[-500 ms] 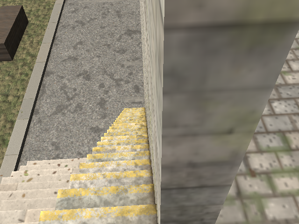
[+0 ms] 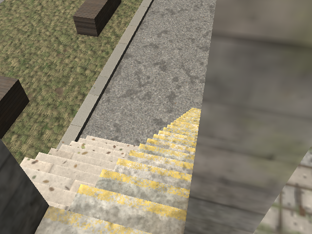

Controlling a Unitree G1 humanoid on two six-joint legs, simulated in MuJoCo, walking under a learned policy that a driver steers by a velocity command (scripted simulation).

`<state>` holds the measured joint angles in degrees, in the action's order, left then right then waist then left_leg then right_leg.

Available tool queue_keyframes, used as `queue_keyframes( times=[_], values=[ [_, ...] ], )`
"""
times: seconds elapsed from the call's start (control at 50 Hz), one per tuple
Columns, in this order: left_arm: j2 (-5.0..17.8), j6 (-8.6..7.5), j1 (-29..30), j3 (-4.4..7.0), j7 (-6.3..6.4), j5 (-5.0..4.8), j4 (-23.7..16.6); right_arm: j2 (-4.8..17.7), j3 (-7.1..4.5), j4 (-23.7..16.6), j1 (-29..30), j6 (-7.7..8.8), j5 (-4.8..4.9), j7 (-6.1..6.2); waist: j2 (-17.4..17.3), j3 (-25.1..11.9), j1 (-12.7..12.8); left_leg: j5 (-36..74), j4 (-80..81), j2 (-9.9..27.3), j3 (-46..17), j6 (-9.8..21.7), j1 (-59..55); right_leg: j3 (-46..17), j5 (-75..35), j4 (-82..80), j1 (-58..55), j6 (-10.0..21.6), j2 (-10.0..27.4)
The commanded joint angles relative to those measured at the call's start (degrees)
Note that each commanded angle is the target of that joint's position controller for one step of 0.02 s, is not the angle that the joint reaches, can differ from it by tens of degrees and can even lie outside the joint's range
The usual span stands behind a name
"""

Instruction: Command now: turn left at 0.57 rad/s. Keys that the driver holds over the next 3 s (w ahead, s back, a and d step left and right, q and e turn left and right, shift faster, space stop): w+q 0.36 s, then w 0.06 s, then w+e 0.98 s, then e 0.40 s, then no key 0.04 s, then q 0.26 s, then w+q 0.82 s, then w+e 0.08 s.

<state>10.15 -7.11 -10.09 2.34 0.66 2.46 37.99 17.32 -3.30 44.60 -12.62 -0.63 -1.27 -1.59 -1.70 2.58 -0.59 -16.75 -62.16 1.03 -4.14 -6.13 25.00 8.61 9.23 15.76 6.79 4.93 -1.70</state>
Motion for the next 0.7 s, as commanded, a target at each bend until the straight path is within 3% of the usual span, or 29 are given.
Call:
queue_keyframes(
  times=[0.02,0.08,0.12,0.16,0.18,0.2,0.26,0.3,0.32,0.36,0.42,0.44,0.46,0.48,0.5,0.52,0.54,0.56,0.58,0.6,0.62,0.64,0.66,0.7],
  values=[
    [10.4,-0.91,-3.8,3.76,-0.05,-0.46,-3.9,5.6,-1.19,-3.9,-2.1,0.26,-0.67,0.19,6.0,-1.3,1.4,-1.4,4.7,3.3,-2.4,-1.0,10.2,-15.2,-8.1,-5.1,-11.0,14.2,21.5],
    [10.6,-1.5,-2.0,4.33,0.75,0.08,-5.1,3.9,-0.44,-5.1,-2.2,0.14,-1.58,-0.25,6.4,-3.7,0.8,-4.0,6.3,3.9,1.0,-0.7,6.8,-10.0,-21.2,-3.3,-9.8,14.7,21.7],
    [10.5,-1.16,-4.3,4.7,1.49,0.83,-5.0,3.4,0.04,-6.5,-1.2,0.58,-1.54,-0.33,6.2,-5.4,1.5,-4.8,8.9,5.0,0.7,-0.5,7.5,-7.5,-25.0,-2.2,-10.9,14.8,23.4],
    [11.2,-0.78,-6.3,5.2,2.32,0.93,-4.1,2.0,0.54,-7.1,-0.4,0.7,-1.73,-0.76,6.4,-4.9,2.5,-5.1,10.9,5.0,1.1,-0.3,8.3,-5.8,-26.7,-1.5,-11.7,14.4,23.8],
    [11.6,-0.37,-6.6,5.48,2.59,1.64,-4.1,1.8,0.75,-6.7,-0.7,0.13,-1.13,-0.95,5.8,-4.7,2.5,-4.4,11.3,5.0,1.6,-0.6,9.6,-5.3,-32.3,-0.8,-13.2,14.3,25.0],
    [11.8,-0.29,-7.0,5.67,2.7,1.55,-3.7,1.3,0.92,-6.4,-1.6,-0.19,-1.04,-1.12,6.8,-5.1,2.1,-3.9,11.7,5.2,1.3,-0.8,8.5,-4.1,-34.1,-0.8,-12.4,13.9,25.1],
    [14.5,-0.04,-4.9,7.12,2.92,1.89,-4.2,-0.1,1.18,-5.7,-2.5,-1.65,-1.87,-2.54,7.6,-3.3,1.8,-1.7,16.9,5.7,3.5,-0.4,4.1,0.2,-30.8,-2.9,-7.0,12.4,24.6],
    [14.8,0.2,-4.6,7.46,3.19,2.46,-4.2,0.2,1.11,-5.4,-2.5,-2.66,-1.49,-3.31,8.6,-3.0,1.7,-1.0,20.1,5.8,3.2,0.7,2.6,0.8,-28.3,-3.9,-6.5,11.6,26.0],
    [14.9,0.76,-3.9,7.31,2.61,3.14,-4.3,0.9,0.91,-4.9,-3.3,-3.02,-1.15,-4.11,9.4,-4.0,1.2,1.0,21.6,5.3,2.7,1.1,1.3,1.6,-28.2,-3.3,-6.7,10.8,26.8],
    [16.1,1.27,-3.7,8.06,2.29,2.19,-4.3,1.0,0.52,-4.2,-3.0,-2.54,-1.52,-3.58,9.3,-4.1,1.4,0.3,23.7,4.0,2.9,1.7,0.2,1.8,-24.7,-3.9,-8.0,10.0,27.7],
    [17.0,1.74,-4.8,8.58,2.74,1.0,-2.1,2.0,-0.22,-3.2,-3.1,-1.23,-0.8,-1.97,10.7,-2.7,2.6,-0.7,28.2,1.6,3.5,3.3,0.4,1.5,-19.3,-4.0,-9.3,8.7,28.2],
    [18.4,1.78,-5.2,9.23,2.71,0.7,-0.8,1.0,0.04,-3.1,-1.4,-1.56,-0.81,-1.8,11.2,-2.8,3.0,0.3,31.3,0.5,3.0,4.3,-1.8,2.0,-17.1,-3.3,-7.8,7.2,27.4],
    [17.6,2.29,-3.0,8.81,2.6,0.38,0.0,1.9,-0.51,-2.7,-2.0,-1.41,-0.12,-1.1,10.6,-3.9,1.4,4.6,37.3,-1.3,4.0,5.9,-4.4,2.8,-13.3,-1.1,-7.3,5.3,26.1],
    [16.6,3.1,0.1,8.13,2.03,1.16,-0.1,3.9,-1.58,-1.7,-4.4,-0.91,1.62,-0.58,10.3,-5.3,-0.7,12.0,42.2,-4.4,5.4,9.0,-11.2,3.4,-12.1,2.2,-3.4,4.1,24.1],
    [13.8,3.65,0.7,7.08,1.31,2.77,0.8,7.5,-3.46,-0.1,-9.2,-0.45,2.43,-0.19,7.7,-9.2,-2.8,19.7,44.7,-5.6,3.6,13.4,-22.9,6.3,-9.7,11.5,3.3,1.3,19.9],
    [5.0,3.49,-0.2,3.91,-0.01,4.7,-0.9,14.3,-5.41,0.3,-15.9,0.23,1.22,1.05,-5.0,-18.2,-3.1,54.4,38.2,6.7,-8.7,23.9,-43.6,13.3,26.0,31.8,21.2,-3.7,10.0],
    [1.3,1.8,-6.2,1.75,-2.51,3.18,-1.3,18.1,-6.21,-2.1,-17.4,2.02,-0.36,1.47,-9.2,-21.1,-1.7,53.3,40.5,16.5,-20.8,30.6,-46.6,1.8,31.3,39.0,31.2,-3.0,6.9],
    [7.3,1.09,-1.2,3.06,-2.52,1.37,-0.1,13.7,-5.48,-1.3,-14.0,4.56,-1.97,1.89,-4.5,-9.0,-4.8,46.7,43.2,16.3,-17.6,28.4,-36.0,-5.8,29.2,44.9,35.7,-3.2,6.6],
    [11.7,1.09,0.9,4.58,-1.84,0.65,0.7,10.1,-4.37,-0.7,-10.0,5.56,-1.03,2.14,-6.5,-6.5,-2.8,39.1,44.9,14.9,-12.3,25.8,-30.1,-5.2,27.2,49.9,36.4,-2.6,6.6],
    [13.6,1.2,-1.9,5.48,-1.04,0.41,2.6,6.2,-2.86,-1.7,-5.6,5.49,0.54,2.14,-6.5,-5.6,-0.1,32.3,48.1,13.6,-8.7,23.1,-23.1,-6.7,24.0,53.4,32.5,-2.4,7.3],
    [11.4,1.11,-4.1,4.8,-0.31,0.46,3.5,4.9,-1.87,-2.7,-1.6,4.67,2.13,2.37,-7.0,-4.8,3.4,30.3,51.0,12.8,-6.5,21.2,-14.7,-8.9,20.5,56.1,28.0,-2.2,6.8],
    [10.7,0.87,-5.4,4.43,-0.79,0.73,4.3,3.8,-1.11,-5.6,3.8,3.76,1.98,2.23,-5.6,-3.4,6.0,29.3,51.6,12.1,-4.1,20.4,-9.8,-10.6,16.0,57.2,25.6,-2.1,6.1],
    [10.7,0.6,-6.4,4.49,-1.5,0.39,5.7,3.0,-0.4,-7.1,6.2,2.89,0.95,2.02,-3.4,-4.8,6.6,29.4,52.0,12.2,-2.6,20.6,-8.3,-11.2,12.2,57.9,24.3,-2.6,5.2],
    [10.2,0.12,-7.8,4.22,-2.94,-1.08,7.3,3.7,-0.12,-7.9,5.0,1.68,-0.98,1.5,-0.9,-5.9,5.8,32.5,51.9,14.0,-1.3,22.2,-11.0,-13.4,7.1,57.9,27.1,-4.2,4.2]
  ],
)
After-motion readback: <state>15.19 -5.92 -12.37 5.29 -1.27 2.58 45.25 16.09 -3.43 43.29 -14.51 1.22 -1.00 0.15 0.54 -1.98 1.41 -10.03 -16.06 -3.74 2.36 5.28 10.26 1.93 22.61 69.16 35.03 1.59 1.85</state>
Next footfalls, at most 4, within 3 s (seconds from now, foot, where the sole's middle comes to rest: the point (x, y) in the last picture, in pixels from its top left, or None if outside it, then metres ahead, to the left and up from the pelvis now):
0.50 left None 0.02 0.26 -0.79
1.06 right None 0.09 0.12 -0.79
1.24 left None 0.05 0.43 -0.79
1.60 right None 0.03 0.13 -0.79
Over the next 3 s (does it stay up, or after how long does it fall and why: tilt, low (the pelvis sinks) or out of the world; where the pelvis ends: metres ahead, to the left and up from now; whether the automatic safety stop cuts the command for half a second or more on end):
stays up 0.06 0.38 0.00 its command is cut before an obstacle from the start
